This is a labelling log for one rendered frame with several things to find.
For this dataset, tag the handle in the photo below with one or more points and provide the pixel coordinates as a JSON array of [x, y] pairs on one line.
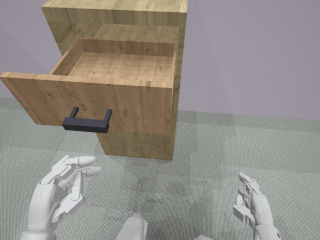
[[86, 125]]

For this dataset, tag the left robot thigh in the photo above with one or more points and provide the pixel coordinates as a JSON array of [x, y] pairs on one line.
[[135, 228]]

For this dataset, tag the robot left shin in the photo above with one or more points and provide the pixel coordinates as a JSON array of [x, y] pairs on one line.
[[137, 215]]

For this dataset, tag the robot right hand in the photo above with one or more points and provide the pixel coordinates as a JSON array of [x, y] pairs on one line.
[[257, 210]]

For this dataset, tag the cabinet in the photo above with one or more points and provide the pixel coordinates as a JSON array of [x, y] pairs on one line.
[[139, 20]]

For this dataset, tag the robot right forearm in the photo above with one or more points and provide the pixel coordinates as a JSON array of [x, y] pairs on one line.
[[266, 232]]

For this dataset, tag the robot left forearm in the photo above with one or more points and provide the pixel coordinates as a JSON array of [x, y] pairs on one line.
[[37, 235]]

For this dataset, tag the robot left hand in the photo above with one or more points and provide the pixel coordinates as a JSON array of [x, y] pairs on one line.
[[43, 212]]

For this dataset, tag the drawer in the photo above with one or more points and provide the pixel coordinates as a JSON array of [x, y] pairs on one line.
[[134, 78]]

